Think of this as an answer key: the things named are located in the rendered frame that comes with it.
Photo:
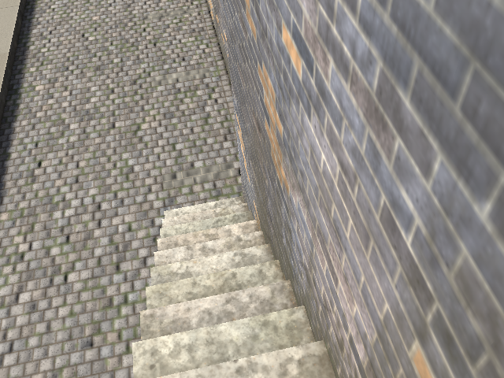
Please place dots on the stairs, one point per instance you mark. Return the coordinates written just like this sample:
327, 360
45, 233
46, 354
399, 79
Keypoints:
218, 305

